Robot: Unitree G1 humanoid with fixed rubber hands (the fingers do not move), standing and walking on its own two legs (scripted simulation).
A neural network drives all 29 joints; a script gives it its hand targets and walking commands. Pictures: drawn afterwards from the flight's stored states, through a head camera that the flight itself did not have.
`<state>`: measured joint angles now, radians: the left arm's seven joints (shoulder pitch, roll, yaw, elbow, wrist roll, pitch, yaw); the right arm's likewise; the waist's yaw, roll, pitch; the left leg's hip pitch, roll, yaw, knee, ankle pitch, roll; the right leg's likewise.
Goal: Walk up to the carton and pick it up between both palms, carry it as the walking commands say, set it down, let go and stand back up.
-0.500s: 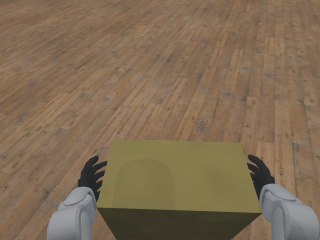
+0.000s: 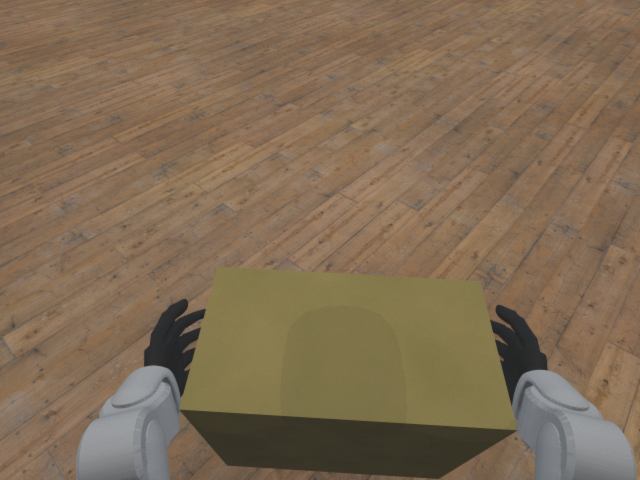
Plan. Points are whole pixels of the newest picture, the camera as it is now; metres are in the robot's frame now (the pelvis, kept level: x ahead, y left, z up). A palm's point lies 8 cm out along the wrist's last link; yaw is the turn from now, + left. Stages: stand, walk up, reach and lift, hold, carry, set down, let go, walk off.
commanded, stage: carry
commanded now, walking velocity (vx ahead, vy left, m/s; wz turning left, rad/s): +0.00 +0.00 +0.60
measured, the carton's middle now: (339, 383) +0.26 +0.00 +0.01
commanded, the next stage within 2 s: none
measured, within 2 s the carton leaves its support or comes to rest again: neither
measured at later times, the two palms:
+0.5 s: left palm out of the picture +0.11 +0.28 +0.07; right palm (412, 380) +0.24 -0.08 +0.07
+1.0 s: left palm out of the picture +0.02 +0.28 +0.09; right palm (376, 388) +0.23 -0.03 +0.07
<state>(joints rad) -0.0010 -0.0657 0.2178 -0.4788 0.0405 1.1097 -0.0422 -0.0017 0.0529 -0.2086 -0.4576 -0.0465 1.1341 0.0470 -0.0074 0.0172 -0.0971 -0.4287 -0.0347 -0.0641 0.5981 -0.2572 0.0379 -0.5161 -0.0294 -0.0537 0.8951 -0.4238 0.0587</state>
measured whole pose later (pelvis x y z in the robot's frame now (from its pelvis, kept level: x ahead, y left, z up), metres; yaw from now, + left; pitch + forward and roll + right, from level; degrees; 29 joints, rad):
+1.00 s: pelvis -0.08 +0.00 +0.01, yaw +36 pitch +4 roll +1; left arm 0.02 -0.12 0.22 -0.44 0.08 1.10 -0.04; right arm -0.02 0.00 -0.19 -0.41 -0.05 1.17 0.04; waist -0.03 0.03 -0.10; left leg -0.55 -0.05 0.02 0.95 -0.44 -0.01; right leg -0.32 -0.07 -0.12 0.53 -0.27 -0.02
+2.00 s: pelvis -0.13 -0.02 +0.01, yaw +72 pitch +4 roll +4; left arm 0.01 -0.11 0.24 -0.48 0.06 1.10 -0.05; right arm -0.05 0.00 -0.19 -0.43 -0.04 1.16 0.04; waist -0.02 0.01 -0.06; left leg -0.52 0.00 0.06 0.90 -0.42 -0.03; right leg -0.32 -0.15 -0.16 0.54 -0.28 0.00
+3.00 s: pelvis -0.17 -0.07 +0.00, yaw +102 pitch +2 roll +2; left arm -0.03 -0.05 0.25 -0.42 0.05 1.12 -0.05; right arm -0.07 0.07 -0.19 -0.37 -0.08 1.16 0.03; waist 0.01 -0.04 -0.07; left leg -0.28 -0.02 0.07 0.52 -0.28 0.02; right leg -0.36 -0.14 -0.15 0.63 -0.33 0.04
